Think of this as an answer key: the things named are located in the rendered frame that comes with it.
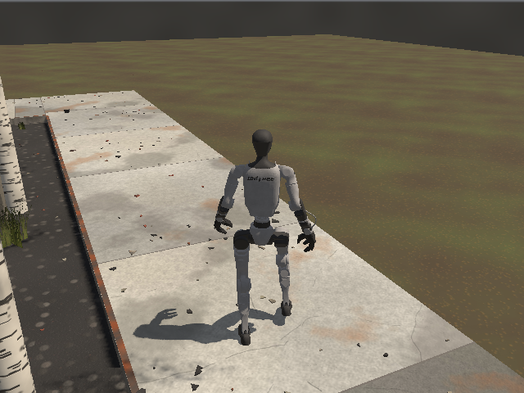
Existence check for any robot left hand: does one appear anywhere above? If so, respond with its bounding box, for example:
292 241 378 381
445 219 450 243
214 219 233 234

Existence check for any robot left thigh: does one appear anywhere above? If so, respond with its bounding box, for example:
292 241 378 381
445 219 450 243
233 229 251 293

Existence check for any left robot upper arm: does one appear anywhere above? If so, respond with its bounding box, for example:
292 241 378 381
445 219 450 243
221 165 245 209

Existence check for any robot left forearm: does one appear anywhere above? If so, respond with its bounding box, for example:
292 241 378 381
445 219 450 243
215 196 229 223

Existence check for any right robot upper arm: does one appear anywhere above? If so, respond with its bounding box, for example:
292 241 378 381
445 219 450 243
279 165 302 211

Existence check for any robot right hand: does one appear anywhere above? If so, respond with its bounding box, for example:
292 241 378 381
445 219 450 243
297 231 316 252

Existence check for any robot torso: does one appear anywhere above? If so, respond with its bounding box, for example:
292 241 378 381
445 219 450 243
243 161 281 246

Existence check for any robot right forearm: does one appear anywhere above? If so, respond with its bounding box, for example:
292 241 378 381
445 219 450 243
294 199 313 235

